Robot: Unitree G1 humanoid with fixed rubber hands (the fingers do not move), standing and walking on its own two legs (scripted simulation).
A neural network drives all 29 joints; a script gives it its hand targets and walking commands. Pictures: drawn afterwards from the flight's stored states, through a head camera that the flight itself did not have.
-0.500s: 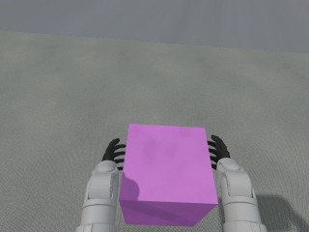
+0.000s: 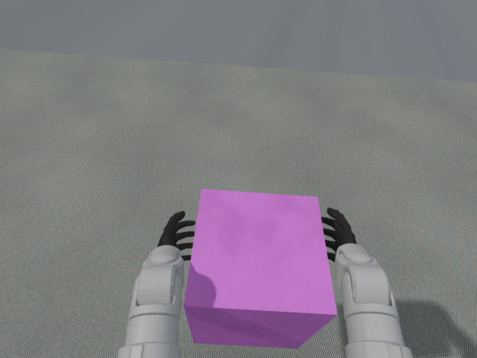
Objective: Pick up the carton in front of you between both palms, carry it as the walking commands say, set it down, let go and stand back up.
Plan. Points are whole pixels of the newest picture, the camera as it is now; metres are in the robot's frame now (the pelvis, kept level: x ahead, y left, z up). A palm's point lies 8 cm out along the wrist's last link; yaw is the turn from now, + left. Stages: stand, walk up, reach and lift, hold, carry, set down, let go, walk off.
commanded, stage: carry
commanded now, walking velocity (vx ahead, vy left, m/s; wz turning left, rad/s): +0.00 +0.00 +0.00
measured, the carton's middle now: (252, 274) +0.30 +0.00 -0.04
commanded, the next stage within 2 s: none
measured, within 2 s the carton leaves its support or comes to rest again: neither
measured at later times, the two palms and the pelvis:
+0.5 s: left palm (179, 205) +0.39 +0.14 +0.05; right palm (338, 214) +0.37 -0.15 +0.05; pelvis +0.09 +0.02 +0.02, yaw -3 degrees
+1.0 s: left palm (190, 136) +0.61 +0.15 +0.04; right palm (311, 134) +0.62 -0.15 +0.04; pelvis +0.32 +0.00 +0.00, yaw +0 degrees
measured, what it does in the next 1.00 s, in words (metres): walks ahead: right foot, then left foot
